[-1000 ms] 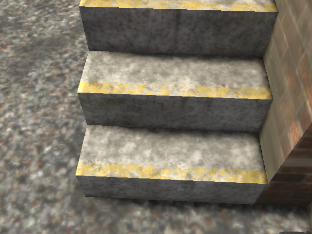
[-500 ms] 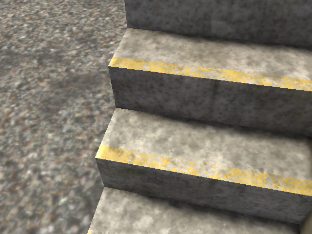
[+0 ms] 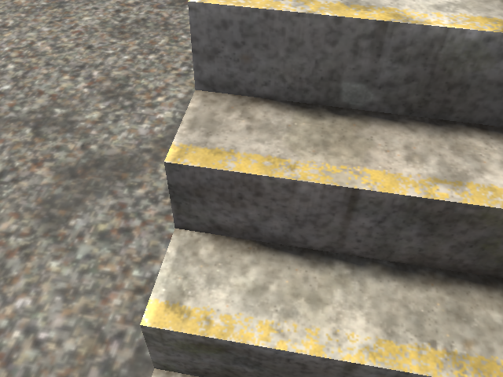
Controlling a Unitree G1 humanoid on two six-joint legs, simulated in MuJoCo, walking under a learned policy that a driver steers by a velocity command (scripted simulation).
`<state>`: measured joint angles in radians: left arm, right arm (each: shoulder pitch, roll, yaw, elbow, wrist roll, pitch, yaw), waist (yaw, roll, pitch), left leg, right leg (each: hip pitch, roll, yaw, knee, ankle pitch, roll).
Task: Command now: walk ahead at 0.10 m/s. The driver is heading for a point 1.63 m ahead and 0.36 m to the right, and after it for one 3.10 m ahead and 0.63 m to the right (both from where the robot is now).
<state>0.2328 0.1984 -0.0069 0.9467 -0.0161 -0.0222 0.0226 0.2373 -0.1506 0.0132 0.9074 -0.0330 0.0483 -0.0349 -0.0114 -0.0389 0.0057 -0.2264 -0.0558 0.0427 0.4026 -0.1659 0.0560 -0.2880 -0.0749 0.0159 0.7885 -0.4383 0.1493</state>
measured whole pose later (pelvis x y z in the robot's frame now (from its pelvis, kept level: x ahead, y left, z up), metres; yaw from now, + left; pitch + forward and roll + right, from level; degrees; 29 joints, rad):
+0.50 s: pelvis +0.00 -0.01 +0.01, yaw +0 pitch -1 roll +0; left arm 0.24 0.19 0.01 1.14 0.01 -0.05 -0.01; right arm 0.22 -0.20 -0.03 0.99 0.01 0.05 -0.05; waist -0.01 0.01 0.03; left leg -0.20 -0.02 0.03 0.37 -0.16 0.03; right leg -0.12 -0.03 -0.01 0.37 -0.24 0.02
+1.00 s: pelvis -0.01 +0.01 +0.00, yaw +0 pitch +0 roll +0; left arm 0.24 0.20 0.01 1.16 0.01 -0.03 0.01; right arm 0.23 -0.18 0.00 1.01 -0.01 0.06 -0.05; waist 0.01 0.00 0.04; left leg -0.23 -0.04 0.03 0.37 -0.14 0.06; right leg -0.15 -0.05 0.00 0.38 -0.22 0.05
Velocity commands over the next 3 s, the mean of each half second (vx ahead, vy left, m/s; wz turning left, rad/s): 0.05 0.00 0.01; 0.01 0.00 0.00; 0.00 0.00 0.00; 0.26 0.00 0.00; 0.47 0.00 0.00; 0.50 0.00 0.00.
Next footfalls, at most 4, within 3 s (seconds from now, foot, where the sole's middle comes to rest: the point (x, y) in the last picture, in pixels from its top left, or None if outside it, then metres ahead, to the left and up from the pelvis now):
0.04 right None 0.02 -0.14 -0.78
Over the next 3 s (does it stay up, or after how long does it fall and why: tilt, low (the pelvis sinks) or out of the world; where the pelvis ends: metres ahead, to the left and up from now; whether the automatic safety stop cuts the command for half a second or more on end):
stays up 0.05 -0.02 0.00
